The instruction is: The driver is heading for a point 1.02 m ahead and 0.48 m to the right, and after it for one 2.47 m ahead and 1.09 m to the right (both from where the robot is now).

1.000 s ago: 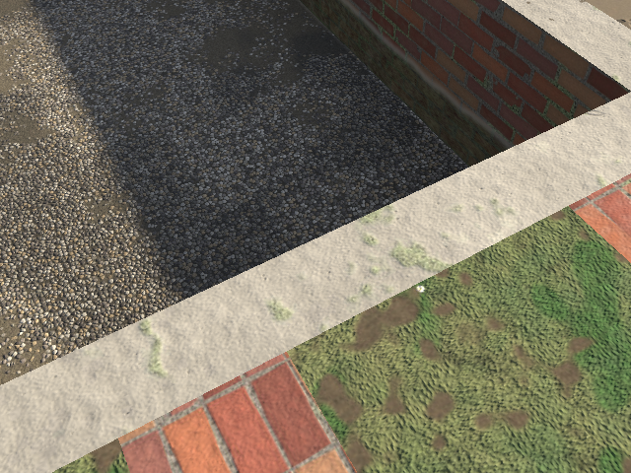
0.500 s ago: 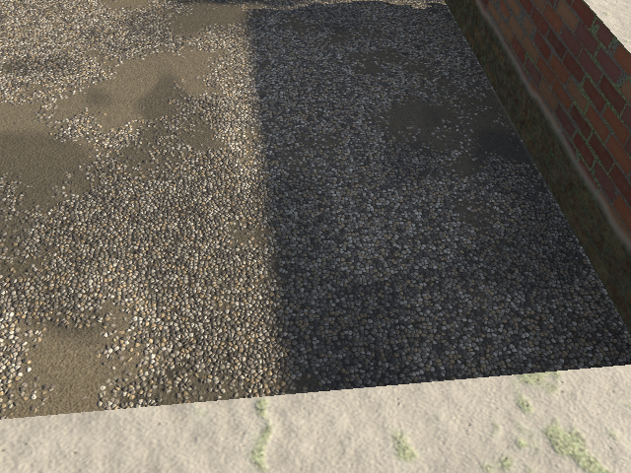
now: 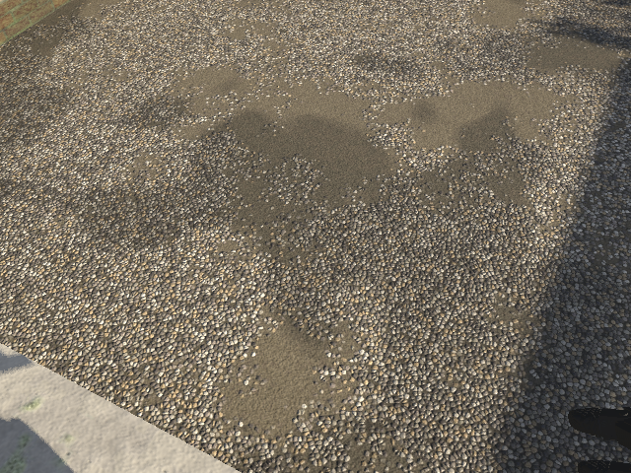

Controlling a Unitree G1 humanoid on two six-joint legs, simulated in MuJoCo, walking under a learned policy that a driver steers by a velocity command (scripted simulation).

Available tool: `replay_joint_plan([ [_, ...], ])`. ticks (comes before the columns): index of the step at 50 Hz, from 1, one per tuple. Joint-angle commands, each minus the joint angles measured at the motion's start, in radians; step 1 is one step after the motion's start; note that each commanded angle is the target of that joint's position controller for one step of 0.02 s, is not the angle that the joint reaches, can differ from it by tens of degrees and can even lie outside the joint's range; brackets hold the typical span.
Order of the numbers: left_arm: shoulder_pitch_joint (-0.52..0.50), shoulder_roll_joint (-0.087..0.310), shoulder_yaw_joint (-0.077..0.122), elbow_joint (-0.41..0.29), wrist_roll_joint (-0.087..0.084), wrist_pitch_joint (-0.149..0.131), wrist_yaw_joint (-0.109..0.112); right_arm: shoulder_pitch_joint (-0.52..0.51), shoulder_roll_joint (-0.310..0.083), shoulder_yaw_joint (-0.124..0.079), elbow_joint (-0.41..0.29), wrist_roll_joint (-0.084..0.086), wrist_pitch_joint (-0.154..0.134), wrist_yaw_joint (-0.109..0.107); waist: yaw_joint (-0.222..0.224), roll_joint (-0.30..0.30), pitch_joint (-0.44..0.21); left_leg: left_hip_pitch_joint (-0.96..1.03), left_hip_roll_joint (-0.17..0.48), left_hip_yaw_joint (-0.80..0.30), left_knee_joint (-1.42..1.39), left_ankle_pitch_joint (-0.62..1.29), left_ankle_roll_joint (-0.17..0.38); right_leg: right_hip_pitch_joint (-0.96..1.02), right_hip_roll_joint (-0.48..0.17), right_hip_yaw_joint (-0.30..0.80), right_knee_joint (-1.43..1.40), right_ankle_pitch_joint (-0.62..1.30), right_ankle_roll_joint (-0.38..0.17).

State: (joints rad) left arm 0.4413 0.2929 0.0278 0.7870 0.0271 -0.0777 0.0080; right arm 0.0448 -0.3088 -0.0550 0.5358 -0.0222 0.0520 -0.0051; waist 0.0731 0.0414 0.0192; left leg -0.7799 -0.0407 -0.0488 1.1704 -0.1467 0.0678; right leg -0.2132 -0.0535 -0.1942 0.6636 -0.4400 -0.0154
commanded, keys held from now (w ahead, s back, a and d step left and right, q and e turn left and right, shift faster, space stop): e+shift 0.44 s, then w+e+shift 0.54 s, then w+shift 0.02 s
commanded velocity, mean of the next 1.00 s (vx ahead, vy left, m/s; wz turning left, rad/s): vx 0.47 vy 0.00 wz -0.68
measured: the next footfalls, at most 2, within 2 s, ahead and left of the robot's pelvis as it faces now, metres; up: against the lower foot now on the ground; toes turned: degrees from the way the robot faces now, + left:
left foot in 0.10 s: +0.24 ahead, +0.08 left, +0.00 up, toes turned +1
right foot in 0.48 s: +0.08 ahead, -0.13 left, +0.00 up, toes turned -18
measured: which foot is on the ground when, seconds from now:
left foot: up 0.00-0.08, down 0.10-0.48, up 0.50-0.76, down 0.78-1.00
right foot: down 0.00-0.10, up 0.12-0.46, down 0.48-0.80, up 0.82-1.00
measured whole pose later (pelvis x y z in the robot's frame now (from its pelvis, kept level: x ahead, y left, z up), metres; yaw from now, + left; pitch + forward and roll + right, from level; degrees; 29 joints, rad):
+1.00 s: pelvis +0.06 -0.06 +0.00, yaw -44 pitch +0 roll +2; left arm -0.02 0.30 0.03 0.51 -0.01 0.08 -0.01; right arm 0.18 -0.27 0.00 0.62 -0.04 0.00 -0.01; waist -0.04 -0.01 0.06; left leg -0.30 0.03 0.12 0.64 -0.34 0.00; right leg -0.62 0.02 0.09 0.96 -0.26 -0.01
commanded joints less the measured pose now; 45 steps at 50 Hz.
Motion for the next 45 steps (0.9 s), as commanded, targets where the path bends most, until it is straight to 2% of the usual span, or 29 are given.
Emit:
replay_joint_plan([
  [1,-0.092,0.071,0.005,-0.072,-0.037,-0.006,-0.003,0.146,0.032,0.018,0.044,-0.004,-0.007,0.010,-0.118,-0.137,-0.014,0.358,-0.053,0.151,-0.299,0.125,-0.019,-0.205,-0.128,0.080,-0.117,0.965,-0.060],
  [3,-0.071,0.120,0.012,-0.072,-0.064,0.007,0.001,0.148,0.015,0.015,0.065,0.000,-0.014,0.012,-0.123,-0.161,-0.038,0.472,-0.062,0.167,-0.414,0.093,-0.006,-0.147,-0.133,0.168,-0.055,1.094,-0.068],
  [4,-0.100,0.156,0.024,-0.080,-0.073,0.021,0.003,0.257,0.014,0.013,0.092,0.005,-0.026,0.011,-0.194,-0.175,-0.071,0.592,-0.037,0.123,-0.557,0.180,0.013,-0.124,-0.104,0.193,0.087,1.071,-0.049],
  [5,-0.099,0.151,0.030,-0.086,-0.073,0.037,0.010,0.313,-0.026,0.004,0.094,0.011,-0.049,0.008,-0.215,-0.107,-0.106,0.708,0.066,0.018,-0.656,0.582,0.062,-0.154,-0.035,0.170,0.274,0.836,-0.014],
  [6,0.015,0.050,0.014,-0.093,-0.083,0.043,0.008,0.319,-0.083,0.001,0.072,-0.002,-0.068,0.013,-0.175,0.135,-0.258,0.907,0.405,-0.227,-0.553,1.261,0.194,-0.300,0.117,0.169,0.673,-0.170,0.026],
  [7,0.122,0.055,0.022,-0.074,-0.084,0.058,0.028,0.338,-0.133,-0.023,0.080,0.033,-0.068,0.012,-0.151,0.132,-0.420,0.930,0.504,-0.324,-0.552,1.201,0.244,-0.319,0.133,0.332,0.814,-0.242,0.026],
  [9,-0.019,0.079,0.040,-0.101,-0.042,0.102,0.054,0.193,-0.060,-0.008,0.057,0.032,-0.066,-0.003,-0.096,0.039,-0.237,0.643,0.447,-0.232,-0.682,0.737,0.188,-0.358,0.080,0.271,0.796,-0.116,0.032],
  [11,-0.047,0.058,0.047,-0.110,-0.035,0.154,0.062,0.077,-0.023,0.005,0.033,0.023,-0.070,-0.023,-0.030,0.093,-0.144,0.470,0.390,-0.092,-0.762,0.674,0.173,-0.313,0.065,0.254,0.731,-0.058,0.051],
  [13,-0.069,0.066,0.062,-0.117,-0.040,0.190,0.045,0.116,-0.018,0.008,0.041,0.008,-0.071,-0.028,-0.030,0.076,-0.155,0.461,0.395,-0.049,-0.777,0.583,0.178,-0.286,0.062,0.245,0.687,-0.040,0.053],
  [16,-0.134,0.027,0.053,-0.154,-0.041,0.218,0.028,0.089,-0.030,0.004,0.058,-0.004,-0.076,-0.035,0.002,0.069,-0.158,0.446,0.354,0.042,-0.800,0.333,0.133,-0.228,0.042,0.225,0.476,0.011,0.039],
  [19,-0.207,0.031,0.043,-0.212,-0.039,0.246,-0.011,0.056,-0.063,-0.006,0.058,-0.015,-0.068,-0.032,0.002,0.136,-0.155,0.418,0.369,0.087,-0.821,0.072,0.088,-0.133,0.052,0.191,0.323,-0.027,0.013],
  [22,-0.198,0.055,0.045,-0.234,-0.060,0.258,-0.045,0.028,-0.097,-0.025,0.051,-0.003,-0.042,-0.029,0.015,0.138,-0.157,0.402,0.381,0.123,-0.802,-0.226,0.008,-0.018,0.051,0.157,0.113,-0.044,-0.033],
  [23,-0.122,0.048,0.042,-0.214,-0.055,0.251,-0.053,0.018,-0.122,-0.036,0.053,0.009,-0.025,-0.028,0.053,0.090,-0.173,0.322,0.353,0.158,-0.750,-0.421,-0.052,0.111,0.068,0.153,-0.011,0.013,-0.068],
  [24,-0.073,0.022,0.027,-0.205,-0.041,0.234,-0.044,0.013,-0.088,-0.034,0.063,0.006,0.006,-0.021,0.078,-0.048,-0.054,0.174,0.238,0.248,-0.541,-0.440,-0.114,0.127,0.005,0.315,-0.193,-0.017,-0.120],
  [25,-0.074,0.171,0.057,-0.228,-0.026,0.227,-0.019,-0.081,-0.002,-0.001,-0.030,0.035,0.019,-0.022,0.087,-0.370,0.042,-0.103,0.056,0.230,-0.300,-0.514,-0.169,0.038,-0.196,0.758,-0.348,-0.019,-0.209],
  [26,-0.093,0.256,0.092,-0.234,-0.031,0.221,0.006,-0.174,-0.065,-0.002,-0.073,0.024,0.009,-0.021,0.095,-0.289,0.055,-0.117,0.042,0.041,-0.203,-0.456,-0.170,-0.077,-0.217,0.893,-0.408,-0.078,-0.268],
  [27,-0.202,0.233,0.080,-0.259,-0.029,0.216,0.030,-0.164,-0.044,0.002,-0.084,0.042,-0.003,-0.015,0.019,-0.277,0.055,-0.071,0.031,0.007,-0.149,-0.321,-0.184,-0.146,-0.187,0.785,-0.403,-0.072,-0.247],
  [29,-0.409,0.177,0.054,-0.320,-0.020,0.197,0.037,-0.121,-0.076,-0.006,-0.068,0.004,-0.012,-0.024,-0.068,-0.296,0.007,0.071,-0.009,0.025,-0.149,-0.101,-0.191,-0.225,-0.033,0.605,-0.357,0.038,-0.138],
  [31,-0.409,0.113,0.027,-0.329,-0.022,0.181,0.021,-0.063,-0.070,-0.003,-0.029,-0.037,0.007,-0.024,-0.074,-0.237,-0.052,0.132,-0.030,0.029,-0.112,-0.072,-0.196,-0.178,0.018,0.557,-0.273,0.255,-0.128],
  [33,-0.383,0.097,0.026,-0.326,-0.039,0.164,0.015,-0.054,-0.042,0.013,-0.032,-0.038,0.017,-0.023,-0.068,-0.170,-0.087,0.221,-0.033,0.027,-0.242,-0.088,-0.191,-0.132,0.049,0.547,-0.238,0.335,-0.121],
  [36,-0.374,0.125,0.042,-0.327,-0.025,0.157,0.018,-0.073,-0.022,0.035,-0.044,-0.020,0.000,-0.015,-0.038,-0.162,-0.096,0.366,-0.024,0.000,-0.442,-0.157,-0.138,-0.098,0.024,0.644,-0.223,0.376,-0.148],
  [37,-0.394,0.132,0.049,-0.330,-0.041,0.156,0.013,-0.058,-0.020,0.036,-0.037,0.006,-0.009,-0.011,-0.048,-0.157,-0.113,0.453,-0.011,-0.014,-0.501,-0.136,-0.119,-0.107,0.000,0.691,-0.220,0.323,-0.163],
  [38,-0.421,0.121,0.048,-0.338,-0.052,0.159,0.013,-0.016,-0.006,0.039,-0.020,0.010,-0.018,-0.009,-0.067,-0.121,-0.108,0.569,0.013,-0.024,-0.609,-0.084,-0.100,-0.162,0.010,0.712,-0.198,0.279,-0.152],
  [39,-0.440,0.102,0.041,-0.342,-0.064,0.158,0.012,0.056,0.017,0.042,0.006,0.000,-0.027,-0.012,-0.101,-0.056,-0.119,0.755,0.049,-0.013,-0.706,-0.023,-0.078,-0.269,0.039,0.685,-0.129,0.210,-0.121],
  [40,-0.361,0.033,0.024,-0.337,-0.077,0.149,0.008,0.081,-0.014,0.039,-0.008,-0.043,-0.033,-0.014,-0.087,0.164,-0.193,0.991,0.210,-0.136,-0.611,0.063,-0.043,-0.440,0.136,0.568,0.083,-0.001,-0.072],
  [41,-0.371,0.024,0.018,-0.369,-0.106,0.139,0.015,0.119,-0.112,0.001,0.000,-0.046,-0.027,-0.010,-0.146,0.370,-0.207,1.033,0.348,-0.364,-0.685,-0.053,0.031,-0.647,0.187,0.431,0.170,-0.101,-0.057],
  [42,-0.462,0.090,0.039,-0.373,-0.074,0.125,0.016,0.145,-0.131,-0.007,0.001,-0.042,-0.025,-0.015,-0.178,0.216,-0.128,0.908,0.382,-0.426,-0.749,-0.118,0.056,-0.676,0.167,0.436,0.285,-0.020,-0.032],
  [43,-0.531,0.120,0.049,-0.375,-0.055,0.113,0.004,0.097,-0.101,0.008,-0.015,-0.029,-0.037,-0.021,-0.160,0.114,-0.116,0.836,0.384,-0.416,-0.765,-0.156,0.072,-0.663,0.152,0.406,0.343,0.042,-0.016],
  [45,-0.528,0.110,0.043,-0.376,-0.043,0.119,-0.016,0.019,-0.074,0.025,-0.025,-0.015,-0.059,-0.023,-0.104,0.076,-0.082,0.689,0.358,-0.291,-0.770,-0.100,0.055,-0.578,0.096,0.366,0.363,0.119,0.005],
])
